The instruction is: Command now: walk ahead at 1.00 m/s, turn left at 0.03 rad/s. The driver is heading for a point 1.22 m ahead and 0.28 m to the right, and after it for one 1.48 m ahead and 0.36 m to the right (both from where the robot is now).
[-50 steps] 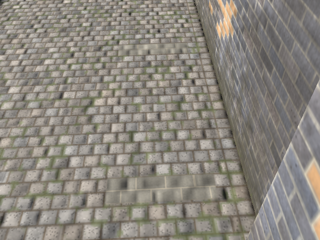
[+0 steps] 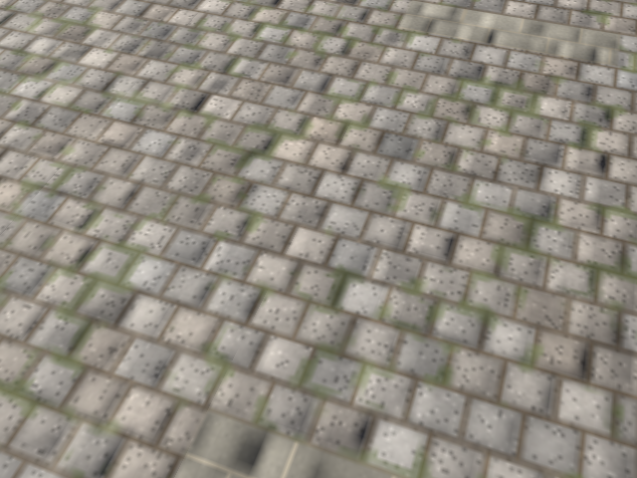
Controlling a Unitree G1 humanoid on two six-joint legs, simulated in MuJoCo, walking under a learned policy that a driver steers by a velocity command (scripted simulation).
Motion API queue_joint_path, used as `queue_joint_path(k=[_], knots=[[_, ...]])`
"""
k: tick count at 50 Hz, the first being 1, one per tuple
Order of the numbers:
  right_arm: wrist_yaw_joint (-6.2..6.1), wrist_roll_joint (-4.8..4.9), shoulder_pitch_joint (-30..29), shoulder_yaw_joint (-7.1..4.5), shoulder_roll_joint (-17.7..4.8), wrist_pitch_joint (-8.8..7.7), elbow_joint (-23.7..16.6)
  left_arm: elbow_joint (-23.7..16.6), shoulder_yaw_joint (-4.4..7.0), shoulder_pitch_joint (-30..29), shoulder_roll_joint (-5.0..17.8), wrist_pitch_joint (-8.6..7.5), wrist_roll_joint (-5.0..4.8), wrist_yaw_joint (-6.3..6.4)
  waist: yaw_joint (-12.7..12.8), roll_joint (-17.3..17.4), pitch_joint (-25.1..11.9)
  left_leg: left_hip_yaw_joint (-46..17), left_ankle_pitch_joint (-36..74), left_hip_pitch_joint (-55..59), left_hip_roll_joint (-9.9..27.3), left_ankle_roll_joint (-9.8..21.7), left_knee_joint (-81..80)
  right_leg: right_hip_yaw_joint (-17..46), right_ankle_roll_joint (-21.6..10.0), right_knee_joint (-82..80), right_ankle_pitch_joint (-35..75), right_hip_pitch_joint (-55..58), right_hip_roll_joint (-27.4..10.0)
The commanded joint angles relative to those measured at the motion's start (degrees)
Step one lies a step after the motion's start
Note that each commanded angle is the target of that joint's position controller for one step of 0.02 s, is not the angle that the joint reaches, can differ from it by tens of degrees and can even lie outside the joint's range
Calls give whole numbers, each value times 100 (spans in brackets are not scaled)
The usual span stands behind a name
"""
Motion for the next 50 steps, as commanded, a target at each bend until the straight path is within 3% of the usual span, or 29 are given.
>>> queue_joint_path(k=[1,2,3,4,6,7,9,10,11,13,14,15,16,17,19,23,26,29,33,35,37,38,39,40,42,44,45,48,50], knots=[[-249,-68,2827,-249,-828,101,468,-1405,-61,-1150,448,-168,-142,11,-1331,479,-1953,-2301,1912,6004,2204,719,275,1444,-503,160,1112,-5567,-132],[-392,-56,2033,-114,-509,110,409,-1449,-75,-1730,468,-130,-49,-79,-982,69,-1104,-2707,-611,4142,2093,757,-926,1252,-199,-978,1853,-5119,-348],[-506,-211,1777,19,-250,-55,382,-1292,60,-1515,664,-72,131,-88,-562,472,-419,-3403,-373,2763,2898,1123,-973,1940,61,-1355,2012,-4785,-493],[-476,-216,1672,133,60,-138,343,-1202,67,-1683,771,20,214,-62,-443,-175,126,-3328,81,1646,2883,1082,-969,2026,257,-1611,1981,-4367,-602],[-449,-116,1103,168,107,-230,136,-1191,-26,-1798,374,129,83,-143,60,-29,824,-2075,651,-243,2349,632,-1244,1780,417,-2720,2541,-3450,-575],[-451,-11,787,129,-81,-281,23,-1312,-82,-1925,245,99,103,-188,262,259,972,-1434,1296,-710,2163,456,-1316,1550,340,-3542,3183,-2923,-579],[-401,77,793,43,-352,-277,-90,-1321,-209,-2214,34,34,-43,-384,162,208,804,-57,1591,-1307,1460,148,-1483,325,127,-4833,3712,-1168,-193],[-405,136,999,-36,-559,-286,-88,-1354,-206,-2345,54,72,-115,-417,23,321,749,41,1866,-1175,1391,171,-1627,38,1,-5095,3563,-589,32],[-408,142,1132,-70,-698,-303,-60,-1344,-164,-2324,173,92,-138,-428,28,160,699,232,3359,-609,1347,167,-1289,-228,-163,-5386,3470,-406,308],[-435,76,905,-95,-813,-264,-114,-867,102,-356,565,72,-176,-423,1074,50,-505,739,6095,344,1357,-17,1338,-537,-516,-5799,3080,1174,911],[-389,121,768,-124,-739,-271,-135,-534,272,725,861,60,-188,-362,1580,-504,-1232,857,4955,-237,1026,-157,3796,54,-703,-5948,2815,2355,789],[-275,174,687,-35,10,-295,-523,-549,400,548,1322,236,-262,-316,1084,-2779,-1585,817,-475,-2091,-313,-577,6625,3390,-1452,-7358,1193,2888,-415],[-224,89,598,46,-97,-390,-1124,-824,428,51,1439,297,-220,-331,601,-2363,-2026,-484,-497,-2734,-144,-359,6342,5514,-1672,-8584,-358,3347,-917],[-244,105,247,29,-239,-447,-1143,-865,436,-244,1253,299,-83,-224,624,-1587,-1135,-674,-244,-3127,129,-284,5944,5537,-1591,-8831,-930,2843,-1065],[-317,39,20,109,-15,-402,-1253,-803,424,-436,1035,175,20,-138,229,-671,-335,-780,-164,-2785,523,-311,4763,4715,-1287,-8700,414,1510,-746],[-319,-122,-59,173,76,-61,-1422,-946,261,-515,741,-119,-76,-84,-290,-499,12,-692,-227,-2001,705,-721,2906,3409,-1244,-9005,2149,372,-102],[-196,-59,-754,288,154,-155,-1744,-1109,278,-354,794,-203,-179,-122,-87,-332,389,-400,1444,-1751,650,-990,1154,2843,-1106,-9683,3273,173,30],[-94,57,-1141,298,230,-143,-1968,-1121,313,-51,978,-342,-303,-261,219,-455,261,-99,2926,-932,455,-674,-52,2302,-725,-10181,4323,544,-69],[-78,68,-1223,140,-30,-120,-2005,-1148,257,95,995,-340,-86,-234,227,-691,34,285,2491,-816,226,-228,-608,1499,-269,-9679,6690,2082,-344],[-181,116,-807,20,-286,-175,-1940,-1090,317,185,1291,-261,82,-82,-77,-917,-303,524,1568,-290,-159,4,-461,1246,-46,-8477,9239,2537,-595],[-316,209,1749,-174,-624,-101,-1158,-1279,390,-289,1497,-130,256,8,-1338,-997,-1344,324,1024,1815,-191,320,-433,823,55,-5585,10010,2100,-583],[-385,110,2612,-313,-1012,-68,-1021,-1484,324,-348,1243,-128,150,19,-1560,-302,-1931,-1009,-349,3528,680,776,45,585,193,-3164,7870,335,-104],[-290,120,2399,-420,-1442,-63,-911,-1777,195,51,783,-241,-127,-136,-879,1970,-2377,-4984,-980,4812,2028,1842,-1167,861,648,-1195,2076,-2047,1115],[-241,146,1852,-407,-1076,-32,-1046,-1881,147,-450,992,-295,-1,-104,-919,874,-2019,-5409,-1128,4687,1939,1900,-1657,1284,482,-1022,2224,-2940,747],[-277,179,1771,-292,-581,-71,-853,-2157,37,-1459,957,-407,147,-166,-761,-641,-935,-4040,-327,2944,1527,1435,-1805,1367,418,-2134,2614,-2703,175],[-366,203,1765,-186,-367,-118,-668,-2448,-54,-1834,770,-251,371,-244,-360,-678,-291,-3477,338,1626,1088,1241,-2066,1317,536,-2814,2332,-2407,5],[-377,217,1811,-188,-408,-151,-610,-2521,-106,-1855,698,-153,386,-243,-228,-542,-129,-3376,480,1284,1004,1257,-2172,1277,590,-3034,2053,-2437,-70],[-344,228,1688,-240,-634,-226,-686,-2973,-257,-2648,671,-91,296,-270,-181,-413,354,-2874,891,182,727,1192,-2733,1000,778,-4775,2635,-2068,-292],[-336,254,1713,-289,-683,-227,-692,-3080,-354,-3043,582,-138,168,-356,-242,-304,541,-2285,2792,-455,309,785,-2568,704,836,-6155,3964,-1004,-9]])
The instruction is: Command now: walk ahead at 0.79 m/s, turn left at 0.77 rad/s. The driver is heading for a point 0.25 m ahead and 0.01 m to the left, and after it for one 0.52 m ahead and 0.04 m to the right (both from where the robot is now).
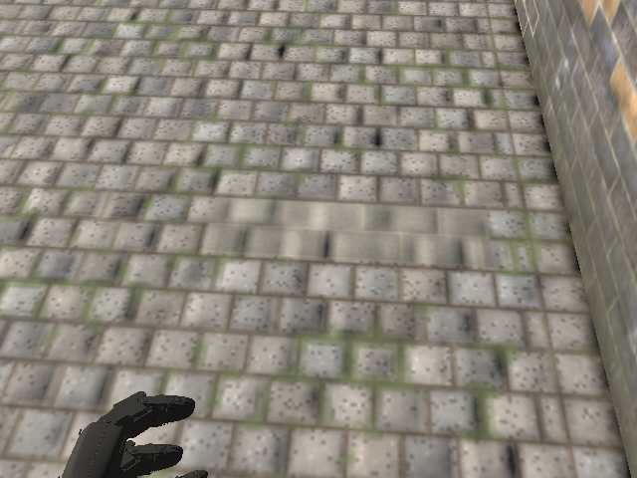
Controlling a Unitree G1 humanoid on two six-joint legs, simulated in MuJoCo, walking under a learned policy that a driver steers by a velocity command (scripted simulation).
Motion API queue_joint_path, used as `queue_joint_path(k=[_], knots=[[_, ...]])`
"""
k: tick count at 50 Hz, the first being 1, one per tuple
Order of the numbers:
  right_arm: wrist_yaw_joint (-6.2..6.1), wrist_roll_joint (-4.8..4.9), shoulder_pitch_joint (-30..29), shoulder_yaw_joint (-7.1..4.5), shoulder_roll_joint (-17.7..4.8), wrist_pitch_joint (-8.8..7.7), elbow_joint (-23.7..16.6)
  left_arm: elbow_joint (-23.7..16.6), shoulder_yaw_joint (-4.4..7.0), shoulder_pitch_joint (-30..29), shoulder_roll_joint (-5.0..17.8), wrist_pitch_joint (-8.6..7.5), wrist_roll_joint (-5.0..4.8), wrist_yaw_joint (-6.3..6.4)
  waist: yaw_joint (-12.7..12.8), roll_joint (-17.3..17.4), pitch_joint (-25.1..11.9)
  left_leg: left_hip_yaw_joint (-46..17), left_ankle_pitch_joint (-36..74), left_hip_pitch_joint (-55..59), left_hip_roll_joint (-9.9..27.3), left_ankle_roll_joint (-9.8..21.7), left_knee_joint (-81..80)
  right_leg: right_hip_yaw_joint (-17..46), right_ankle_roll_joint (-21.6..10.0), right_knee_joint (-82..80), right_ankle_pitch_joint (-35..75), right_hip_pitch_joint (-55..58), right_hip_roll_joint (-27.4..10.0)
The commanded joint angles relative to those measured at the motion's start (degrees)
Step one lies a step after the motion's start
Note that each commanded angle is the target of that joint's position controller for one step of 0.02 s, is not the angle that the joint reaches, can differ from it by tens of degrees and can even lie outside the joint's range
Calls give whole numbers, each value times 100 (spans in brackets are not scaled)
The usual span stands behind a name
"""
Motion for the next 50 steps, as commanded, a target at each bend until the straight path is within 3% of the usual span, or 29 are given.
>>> queue_joint_path(k=[1,4,5,6,7,8,9,10,11,12,13,15,18,22,24,25,26,27,28,29,31,33,35,39,40,41,42,44,50], knots=[[22,85,-644,-234,-922,-158,-593,-418,-16,-328,330,-58,-126,-69,374,177,461,-1041,3048,-2024,959,553,-777,-623,77,-1589,1744,1946,475],[-2,160,-94,-285,-943,-29,-404,-280,44,-162,458,-48,-151,37,124,410,-178,-1067,3756,-1186,710,-19,358,-602,-36,-2346,2338,2809,891],[-124,586,-215,-215,-515,-46,-618,-482,262,-441,677,-233,-325,142,262,69,-267,-1613,2658,-1384,694,-154,778,-189,76,-2901,2379,3514,992],[-158,551,-526,-227,-746,-37,-685,-363,404,40,917,-277,-376,229,762,121,-547,-1553,2601,-1320,602,-333,1447,-184,57,-3130,2640,4116,896],[-156,408,-863,-214,-742,-6,-840,-24,510,1311,1115,-263,-339,284,1419,443,-1296,-1320,2052,-1605,500,-586,2950,150,-180,-2603,3078,5382,253],[-162,126,-623,4,8,-8,-1064,239,516,2400,1425,-195,-232,313,1459,-511,-2241,-721,-2454,-2412,116,-847,4874,1206,-624,-1627,6027,6656,-1276],[-141,373,706,94,-148,-49,-1081,242,534,2437,1489,-141,-68,223,896,-1938,-3618,-892,-3211,-3022,86,-993,6887,3651,-1799,-1842,5965,7508,-2872],[-142,408,473,75,-555,42,-1066,94,614,1849,1360,-14,-117,248,920,-1492,-3554,-687,-2453,-3397,717,-1129,7417,3763,-1883,-2324,3839,7035,-2513],[-176,410,-242,42,-689,115,-1172,37,507,1463,847,84,-124,293,1000,-1016,-2557,-218,-2088,-3794,916,-1178,7320,2776,-1711,-2602,3128,6197,-1969],[-257,330,-715,38,-647,170,-1208,125,412,1162,623,154,-176,314,869,-283,-1636,138,-1786,-3839,1036,-1230,7226,2082,-1565,-2857,3259,5103,-1566],[-292,289,-881,43,-584,191,-1266,249,395,1080,622,137,-197,302,695,-270,-1138,145,-1600,-3728,1132,-1204,7073,1777,-1615,-3039,3637,4316,-1435],[-269,320,-1095,138,-222,240,-1380,514,454,990,562,89,-263,270,460,-402,-736,99,-1631,-3232,1380,-1034,6062,1047,-1481,-3449,3582,3308,-1105],[-228,143,-1451,322,162,126,-1405,808,532,657,719,74,-374,210,263,-357,-737,533,-676,-1766,1306,-904,3444,233,-1303,-3665,4380,2236,-511],[-228,112,-1839,252,-261,185,-1504,949,661,731,1176,87,-511,181,162,-444,-776,548,815,-829,937,-831,2007,438,-1251,-3511,3404,2141,-523],[-212,-4,-1819,188,-405,237,-1430,1002,578,827,977,91,-577,180,110,-359,-778,571,1520,-106,988,-637,1235,390,-851,-3143,1821,1932,-281],[-220,-81,-1806,166,-490,258,-1473,1091,483,1073,665,92,-512,173,148,-203,-736,401,1957,343,1312,-488,1068,285,-566,-2772,787,1578,13],[-258,-216,-1853,96,-972,296,-1649,1004,337,1521,226,59,-363,127,412,1100,-960,-789,3852,844,2660,-68,948,-50,-129,-1606,-1312,1051,649],[-221,-264,-1818,72,-942,379,-1706,1055,365,1915,434,126,-435,154,402,1756,-1384,-1542,3176,618,3334,676,423,-41,80,-595,-2578,909,768],[-166,-166,-1998,74,-836,378,-1750,1108,476,1905,879,237,-520,194,388,1497,-1186,-1652,1624,239,3163,860,68,26,138,133,-2455,828,613],[-129,-81,-2330,110,-650,340,-1767,1151,529,1784,998,358,-489,286,475,1125,-774,-1438,779,-143,2871,723,-110,49,166,386,-2137,677,481],[-84,-23,-2949,241,-239,243,-1782,1386,512,1958,775,574,-360,421,793,795,-463,-926,735,-871,2547,470,-228,133,342,401,-1517,1196,253],[-82,-89,-3129,234,-194,208,-1691,1484,443,2095,517,589,-324,398,954,768,-463,-325,1246,-1336,2198,420,-185,-137,432,-80,-1109,1939,223],[-118,-82,-2887,218,-157,227,-1539,1447,365,1762,376,517,-321,341,754,779,-530,-141,1291,-1121,2049,455,-36,-280,439,-917,-914,2212,235],[-203,88,-2581,162,-218,291,-1282,1508,331,1666,391,446,-287,262,800,685,-509,-233,913,-1012,1975,282,301,-473,212,-2826,301,3025,346],[-210,106,-2413,160,-169,263,-1213,1478,350,1611,581,445,-186,250,737,486,-450,-197,721,-1174,1857,9,433,-209,71,-2882,804,3228,148],[-199,44,-2190,133,-169,242,-1198,1460,419,1562,911,461,-189,270,497,-38,-413,56,246,-1286,1546,-228,624,-68,-104,-2750,1151,3219,-93],[-224,8,-2248,121,-116,272,-1223,1542,463,1363,894,482,-281,267,460,-724,-264,557,-130,-1023,1163,-451,677,-9,-362,-2969,-2,2526,-45],[-308,31,-2516,85,-126,325,-1183,1483,342,1065,464,414,-236,280,534,-406,-92,641,85,-599,1126,-546,853,57,-332,-3351,-799,1991,16],[-335,35,-2223,10,-123,373,-880,1615,318,1065,448,289,-290,268,574,-68,-223,551,746,-454,1240,-478,856,-110,-224,-3195,-163,2301,158]])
